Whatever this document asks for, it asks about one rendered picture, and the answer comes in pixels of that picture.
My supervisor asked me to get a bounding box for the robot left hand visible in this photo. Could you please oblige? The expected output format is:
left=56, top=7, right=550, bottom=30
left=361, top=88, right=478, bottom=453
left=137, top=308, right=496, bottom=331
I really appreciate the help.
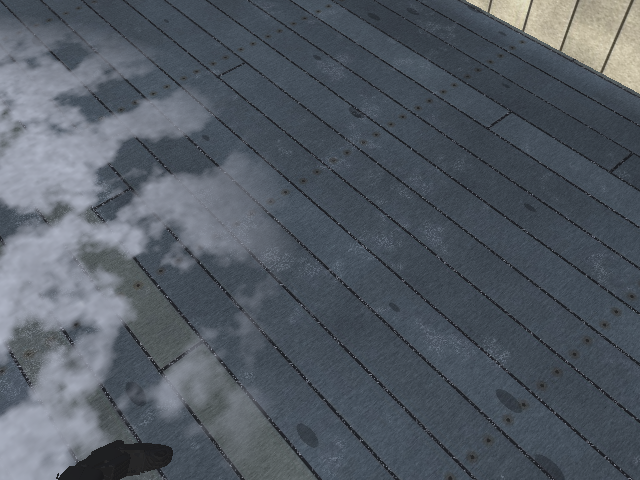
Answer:
left=56, top=440, right=173, bottom=480

